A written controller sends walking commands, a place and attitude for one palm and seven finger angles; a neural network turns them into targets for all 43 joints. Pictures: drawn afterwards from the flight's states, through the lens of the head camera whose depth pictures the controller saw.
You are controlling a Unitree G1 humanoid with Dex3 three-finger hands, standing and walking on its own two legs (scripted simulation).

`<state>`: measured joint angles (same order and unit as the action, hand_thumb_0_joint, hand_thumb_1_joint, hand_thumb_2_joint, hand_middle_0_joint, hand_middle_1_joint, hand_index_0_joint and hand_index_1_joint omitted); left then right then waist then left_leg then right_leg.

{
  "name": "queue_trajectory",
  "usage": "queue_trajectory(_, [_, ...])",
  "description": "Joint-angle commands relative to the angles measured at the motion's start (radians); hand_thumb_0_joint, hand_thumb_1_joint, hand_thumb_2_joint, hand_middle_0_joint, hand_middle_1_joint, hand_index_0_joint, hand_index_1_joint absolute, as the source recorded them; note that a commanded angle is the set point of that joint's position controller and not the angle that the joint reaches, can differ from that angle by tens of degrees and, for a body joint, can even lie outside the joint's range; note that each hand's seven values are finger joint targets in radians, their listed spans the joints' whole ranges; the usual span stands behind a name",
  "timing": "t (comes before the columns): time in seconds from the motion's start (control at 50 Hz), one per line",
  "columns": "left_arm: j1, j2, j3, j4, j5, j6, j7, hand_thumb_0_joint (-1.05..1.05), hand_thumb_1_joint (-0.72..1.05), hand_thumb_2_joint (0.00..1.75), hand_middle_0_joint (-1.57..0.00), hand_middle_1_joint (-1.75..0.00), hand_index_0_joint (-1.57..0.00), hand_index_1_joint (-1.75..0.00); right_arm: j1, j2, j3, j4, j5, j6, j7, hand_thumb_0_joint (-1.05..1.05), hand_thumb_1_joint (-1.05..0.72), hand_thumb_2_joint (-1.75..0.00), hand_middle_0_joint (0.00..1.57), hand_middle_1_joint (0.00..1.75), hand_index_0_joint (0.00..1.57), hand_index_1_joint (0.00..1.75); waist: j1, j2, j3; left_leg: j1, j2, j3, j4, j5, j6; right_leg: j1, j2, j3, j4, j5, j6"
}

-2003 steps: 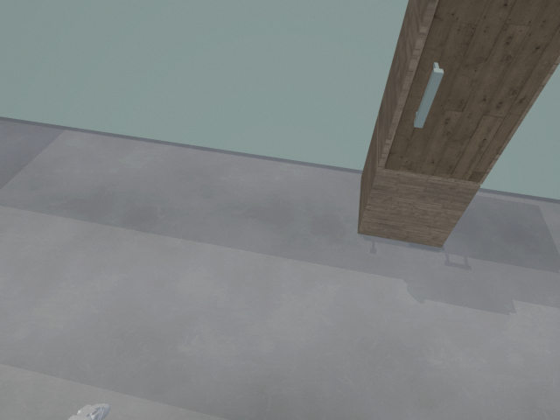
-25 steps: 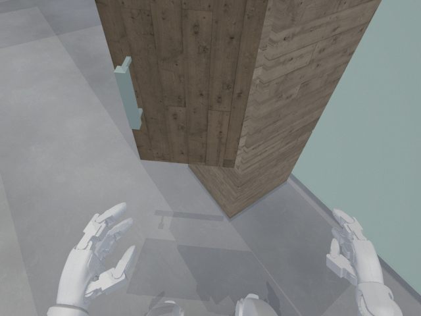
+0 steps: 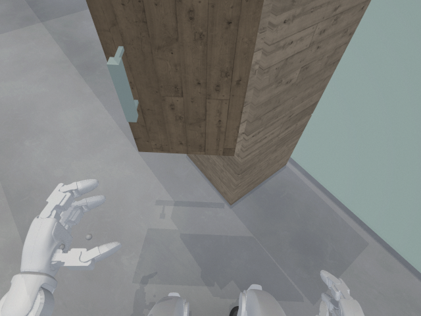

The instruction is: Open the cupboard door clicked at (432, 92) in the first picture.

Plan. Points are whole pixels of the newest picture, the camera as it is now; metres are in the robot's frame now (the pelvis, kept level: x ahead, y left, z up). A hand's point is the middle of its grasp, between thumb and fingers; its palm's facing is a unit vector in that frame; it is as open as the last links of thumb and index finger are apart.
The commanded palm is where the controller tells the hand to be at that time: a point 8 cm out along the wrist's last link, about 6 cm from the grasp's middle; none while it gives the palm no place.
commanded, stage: raise the hand with hooked fingers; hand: left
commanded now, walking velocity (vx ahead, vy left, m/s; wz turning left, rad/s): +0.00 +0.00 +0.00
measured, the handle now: (126, 86) +0.60 +0.23 +0.05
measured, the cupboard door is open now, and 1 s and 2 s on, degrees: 50 50 50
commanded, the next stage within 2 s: move the hooked fingers beside the handle in 1.18 s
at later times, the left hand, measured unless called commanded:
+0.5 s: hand (57, 207) +0.28 +0.27 +0.06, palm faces +0.03 -1.00 -0.06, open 13.9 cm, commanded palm +0.26 +0.32 +0.07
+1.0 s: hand (54, 192) +0.30 +0.28 +0.07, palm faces +0.01 -1.00 -0.05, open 14.0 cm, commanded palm +0.28 +0.33 +0.07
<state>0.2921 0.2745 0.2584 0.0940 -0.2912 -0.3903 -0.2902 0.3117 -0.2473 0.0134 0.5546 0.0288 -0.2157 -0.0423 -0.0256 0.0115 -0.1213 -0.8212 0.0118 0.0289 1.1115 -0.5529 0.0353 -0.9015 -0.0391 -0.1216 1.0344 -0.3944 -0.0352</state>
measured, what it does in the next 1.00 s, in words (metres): stands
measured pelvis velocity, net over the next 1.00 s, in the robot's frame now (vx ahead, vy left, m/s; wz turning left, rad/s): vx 0.01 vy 0.01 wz -0.01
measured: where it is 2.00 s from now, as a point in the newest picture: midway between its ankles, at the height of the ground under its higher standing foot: outside the picture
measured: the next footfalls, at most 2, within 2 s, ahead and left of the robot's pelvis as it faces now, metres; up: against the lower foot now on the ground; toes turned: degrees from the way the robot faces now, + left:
none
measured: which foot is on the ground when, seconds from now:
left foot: down 0.00-1.00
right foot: down 0.00-1.00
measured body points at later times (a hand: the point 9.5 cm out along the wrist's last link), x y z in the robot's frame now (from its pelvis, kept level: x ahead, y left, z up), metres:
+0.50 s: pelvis +0.02 +0.01 +0.01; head +0.09 +0.03 +0.46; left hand +0.27 +0.32 +0.07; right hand +0.20 -0.22 -0.06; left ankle -0.01 +0.10 -0.66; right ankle +0.06 -0.11 -0.66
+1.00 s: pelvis +0.01 +0.01 +0.02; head +0.08 +0.03 +0.46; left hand +0.30 +0.33 +0.08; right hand +0.15 -0.25 -0.06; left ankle -0.01 +0.10 -0.66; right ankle +0.06 -0.11 -0.66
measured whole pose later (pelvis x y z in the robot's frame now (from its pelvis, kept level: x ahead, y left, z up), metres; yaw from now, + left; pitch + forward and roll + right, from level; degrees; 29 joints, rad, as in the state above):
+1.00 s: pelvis +0.01 +0.01 +0.02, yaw -1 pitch +13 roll -2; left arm -0.02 0.41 0.45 0.43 -0.35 -0.35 -0.51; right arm 0.31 -0.29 0.03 0.54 0.03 -0.18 -0.04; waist -0.02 0.00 -0.10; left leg -0.71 0.01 0.03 1.00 -0.53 0.04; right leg -0.79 -0.02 -0.11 0.92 -0.36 -0.02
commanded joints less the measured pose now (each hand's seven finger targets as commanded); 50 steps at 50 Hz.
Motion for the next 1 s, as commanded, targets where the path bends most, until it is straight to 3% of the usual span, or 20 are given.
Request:
queue_trajectory(0.0, [-0.073,0.153,0.082,-0.160,-0.030,-0.092,-0.034,0.00,-0.20,0.43,-0.28,-1.00,-0.28,-1.00,-0.084,-0.150,-0.058,-0.172,0.002,-0.081,-0.015,0.00,-0.90,-0.90,0.20,0.30,0.20,0.30,0.024,0.029,-0.218,0.014,-0.024,-0.063,-0.210,0.218,-0.019,0.282,0.022,0.081,-0.148,-0.018,0.010])
queue_trajectory(0.12, [-0.158,0.214,0.130,-0.143,-0.055,-0.073,-0.066,0.00,-0.34,0.37,-0.29,-1.10,-0.29,-1.10,-0.062,-0.168,-0.058,-0.164,0.002,-0.072,-0.021,0.00,-0.90,-0.90,0.20,0.30,0.20,0.30,0.020,0.060,-0.211,0.067,-0.021,-0.073,-0.221,0.307,-0.028,0.300,0.038,0.062,-0.131,0.089,0.002])
queue_trajectory(0.2, [-0.168,0.214,0.137,-0.118,-0.053,-0.058,-0.078,0.00,-0.43,0.33,-0.29,-1.15,-0.29,-1.15,-0.053,-0.166,-0.054,-0.164,0.002,-0.063,-0.016,0.00,-0.90,-0.90,0.20,0.30,0.20,0.30,0.023,0.096,-0.220,0.116,-0.016,-0.073,-0.234,0.378,-0.038,0.306,0.039,0.051,-0.134,0.155,0.004])
queue_trajectory(0.26, [-0.211,0.233,0.150,-0.096,-0.057,-0.041,-0.099,0.00,-0.50,0.30,-0.30,-1.20,-0.30,-1.20,-0.046,-0.172,-0.052,-0.166,0.000,-0.054,-0.014,0.00,-0.90,-0.90,0.20,0.30,0.20,0.30,0.019,0.073,-0.239,0.138,-0.012,-0.080,-0.235,0.423,-0.045,0.313,0.045,0.044,-0.129,0.189,0.005])
queue_trajectory(0.38, [-0.320,0.277,0.180,-0.029,-0.065,-0.003,-0.144,0.00,-0.50,0.30,-0.30,-1.20,-0.30,-1.20,-0.050,-0.176,-0.041,-0.163,0.003,-0.043,-0.018,0.00,-0.90,-0.90,0.20,0.30,0.20,0.30,0.016,0.094,-0.228,0.148,-0.012,-0.081,-0.248,0.411,-0.048,0.314,0.047,0.046,-0.146,0.182,0.003])
queue_trajectory(0.4, [-0.332,0.289,0.194,-0.008,-0.068,0.002,-0.149,0.00,-0.50,0.30,-0.30,-1.20,-0.30,-1.20,-0.048,-0.178,-0.040,-0.162,0.002,-0.041,-0.020,0.00,-0.90,-0.90,0.20,0.30,0.20,0.30,0.013,0.059,-0.227,0.140,-0.011,-0.084,-0.251,0.400,-0.046,0.325,0.048,0.045,-0.151,0.180,0.004])
queue_trajectory(0.46, [-0.371,0.320,0.220,0.021,-0.079,0.004,-0.177,0.00,-0.50,0.30,-0.30,-1.20,-0.30,-1.20,-0.043,-0.179,-0.036,-0.157,0.001,-0.039,-0.021,0.00,-0.90,-0.90,0.20,0.30,0.20,0.30,0.022,0.087,-0.260,0.163,-0.012,-0.081,-0.248,0.458,-0.051,0.349,0.049,0.051,-0.148,0.221,0.001])
queue_trajectory(0.5, [-0.389,0.322,0.224,0.050,-0.083,0.004,-0.188,0.00,-0.50,0.30,-0.30,-1.20,-0.30,-1.20,-0.044,-0.180,-0.036,-0.151,0.002,-0.040,-0.022,0.00,-0.90,-0.90,0.20,0.30,0.20,0.30,0.020,0.060,-0.250,0.158,-0.009,-0.086,-0.253,0.466,-0.051,0.352,0.049,0.047,-0.151,0.227,0.002])
queue_trajectory(0.56, [-0.438,0.362,0.251,0.067,-0.089,0.003,-0.212,0.00,-0.50,0.30,-0.30,-1.20,-0.30,-1.20,-0.034,-0.184,-0.037,-0.142,0.000,-0.037,-0.021,0.00,-0.90,-0.90,0.20,0.30,0.20,0.30,0.021,0.096,-0.279,0.182,-0.008,-0.081,-0.251,0.492,-0.052,0.359,0.050,0.055,-0.154,0.243,0.001])
queue_trajectory(0.66, [-0.492,0.411,0.287,0.134,-0.092,0.012,-0.237,0.00,-0.50,0.30,-0.30,-1.20,-0.30,-1.20,-0.023,-0.193,-0.036,-0.137,0.000,-0.028,-0.023,0.00,-0.90,-0.90,0.20,0.30,0.20,0.30,0.022,0.100,-0.271,0.181,-0.008,-0.079,-0.267,0.484,-0.050,0.368,0.051,0.056,-0.168,0.230,-0.002])
queue_trajectory(0.7, [-0.453,0.372,0.267,0.158,-0.102,0.013,-0.246,0.00,-0.50,0.30,-0.30,-1.20,-0.30,-1.20,-0.021,-0.191,-0.039,-0.144,0.002,-0.029,-0.020,0.00,-0.90,-0.90,0.20,0.30,0.20,0.30,0.021,0.064,-0.265,0.175,-0.009,-0.075,-0.273,0.469,-0.044,0.377,0.049,0.057,-0.180,0.229,0.002])
queue_trajectory(0.72, [-0.450,0.362,0.256,0.165,-0.109,0.013,-0.254,0.00,-0.50,0.30,-0.30,-1.20,-0.30,-1.20,-0.021,-0.192,-0.037,-0.149,0.002,-0.030,-0.018,0.00,-0.90,-0.90,0.20,0.30,0.20,0.30,0.023,0.077,-0.251,0.174,-0.009,-0.079,-0.272,0.485,-0.048,0.372,0.054,0.057,-0.177,0.233,-0.004])
queue_trajectory(0.76, [-0.455,0.370,0.260,0.168,-0.106,0.012,-0.252,0.00,-0.50,0.30,-0.30,-1.20,-0.30,-1.20,-0.020,-0.195,-0.040,-0.148,0.002,-0.026,-0.012,0.00,-0.90,-0.90,0.20,0.30,0.20,0.30,0.021,0.057,-0.246,0.162,-0.009,-0.076,-0.279,0.447,-0.044,0.371,0.051,0.058,-0.184,0.211,-0.001])
queue_trajectory(0.82, [-0.462,0.398,0.281,0.147,-0.101,0.001,-0.239,0.00,-0.50,0.30,-0.30,-1.20,-0.30,-1.20,-0.014,-0.198,-0.043,-0.155,-0.003,-0.024,-0.009,0.00,-0.90,-0.90,0.20,0.30,0.20,0.30,0.026,0.079,-0.249,0.161,-0.012,-0.073,-0.277,0.466,-0.045,0.378,0.053,0.061,-0.176,0.225,-0.006])
queue_trajectory(0.98, [-0.468,0.394,0.284,0.140,-0.095,-0.027,-0.219,0.00,-0.50,0.30,-0.30,-1.20,-0.30,-1.20,-0.018,-0.187,-0.040,-0.155,-0.001,-0.017,-0.012,0.00,-0.90,-0.90,0.20,0.30,0.20,0.30,0.022,0.101,-0.244,0.155,-0.015,-0.064,-0.290,0.385,-0.037,0.380,0.049,0.074,-0.196,0.172,-0.001])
